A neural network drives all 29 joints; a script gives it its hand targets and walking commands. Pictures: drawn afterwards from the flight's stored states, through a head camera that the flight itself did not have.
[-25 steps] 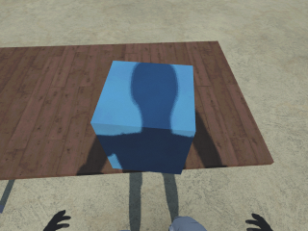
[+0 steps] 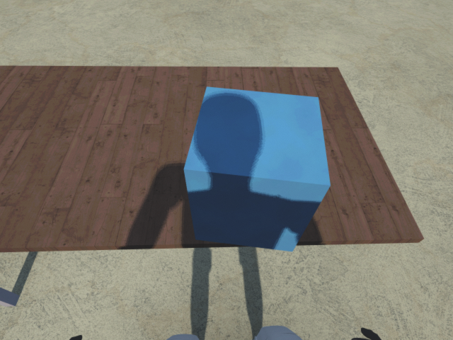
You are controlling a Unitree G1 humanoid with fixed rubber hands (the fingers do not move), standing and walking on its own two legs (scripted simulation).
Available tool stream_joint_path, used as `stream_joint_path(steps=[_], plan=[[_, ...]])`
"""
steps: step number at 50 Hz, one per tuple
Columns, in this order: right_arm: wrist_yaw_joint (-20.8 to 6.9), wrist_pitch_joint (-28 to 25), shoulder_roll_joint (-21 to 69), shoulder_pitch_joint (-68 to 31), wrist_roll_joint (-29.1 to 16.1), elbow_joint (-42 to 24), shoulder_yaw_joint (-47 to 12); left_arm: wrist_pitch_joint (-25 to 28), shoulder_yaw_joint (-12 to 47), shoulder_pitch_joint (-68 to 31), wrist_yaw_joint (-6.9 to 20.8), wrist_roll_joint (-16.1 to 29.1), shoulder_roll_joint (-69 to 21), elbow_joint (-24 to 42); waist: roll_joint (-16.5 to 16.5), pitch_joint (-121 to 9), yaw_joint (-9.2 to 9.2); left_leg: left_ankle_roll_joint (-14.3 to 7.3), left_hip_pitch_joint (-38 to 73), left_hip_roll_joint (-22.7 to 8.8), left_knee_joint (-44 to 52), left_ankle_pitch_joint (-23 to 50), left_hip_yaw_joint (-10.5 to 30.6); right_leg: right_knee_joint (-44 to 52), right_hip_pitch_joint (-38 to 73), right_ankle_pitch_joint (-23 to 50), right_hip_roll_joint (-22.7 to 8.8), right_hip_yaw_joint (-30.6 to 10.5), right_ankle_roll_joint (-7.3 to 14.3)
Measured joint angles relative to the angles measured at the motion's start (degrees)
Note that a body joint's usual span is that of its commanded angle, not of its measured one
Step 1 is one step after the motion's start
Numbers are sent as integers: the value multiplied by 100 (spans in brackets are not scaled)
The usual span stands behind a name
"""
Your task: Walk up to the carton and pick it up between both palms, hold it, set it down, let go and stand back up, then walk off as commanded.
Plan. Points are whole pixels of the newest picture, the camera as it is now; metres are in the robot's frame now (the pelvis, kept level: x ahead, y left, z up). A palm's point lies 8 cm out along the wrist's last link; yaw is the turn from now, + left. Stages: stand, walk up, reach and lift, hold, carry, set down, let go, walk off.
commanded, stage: walk up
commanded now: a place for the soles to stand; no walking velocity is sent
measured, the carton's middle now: (252, 174) +0.40 -0.04 +0.03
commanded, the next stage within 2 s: stand in 0.52 s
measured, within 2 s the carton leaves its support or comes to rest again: neither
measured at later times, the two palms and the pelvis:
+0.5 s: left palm out of the picture +0.11 +0.27 -0.10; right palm out of the picture +0.10 -0.29 -0.09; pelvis +0.01 -0.01 +0.02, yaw -1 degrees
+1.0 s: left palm out of the picture +0.10 +0.26 -0.10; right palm out of the picture +0.08 -0.30 -0.11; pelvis +0.02 -0.02 +0.03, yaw +0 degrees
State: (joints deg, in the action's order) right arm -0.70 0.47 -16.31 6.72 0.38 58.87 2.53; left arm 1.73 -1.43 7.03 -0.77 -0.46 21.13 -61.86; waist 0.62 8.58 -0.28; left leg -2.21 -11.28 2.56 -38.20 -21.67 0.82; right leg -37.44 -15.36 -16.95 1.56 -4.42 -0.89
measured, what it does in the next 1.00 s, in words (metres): stands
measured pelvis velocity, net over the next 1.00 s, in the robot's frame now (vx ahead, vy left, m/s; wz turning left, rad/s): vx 0.02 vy -0.02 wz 0.00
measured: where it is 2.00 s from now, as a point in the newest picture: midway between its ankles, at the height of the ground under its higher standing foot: outside the picture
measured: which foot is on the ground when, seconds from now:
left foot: down 0.00-1.00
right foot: down 0.00-1.00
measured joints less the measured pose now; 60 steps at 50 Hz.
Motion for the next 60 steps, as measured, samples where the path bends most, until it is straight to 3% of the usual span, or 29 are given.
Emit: stream_joint_path(steps=[22,40,60], plan=[[35,-130,-108,-471,-18,489,-104,45,167,-367,46,33,-329,-311,41,-330,14,49,797,-38,1716,799,-78,1480,663,712,-34,-127,17],[20,-76,-81,-157,5,695,-65,22,119,-232,33,9,-328,-352,-126,-281,-49,151,899,-120,1966,902,31,1704,776,784,17,-10,117],[44,-63,-86,-167,38,599,-43,18,99,-254,29,-6,-369,-218,-78,-321,-46,239,911,-185,1967,887,148,1710,816,749,63,113,201]])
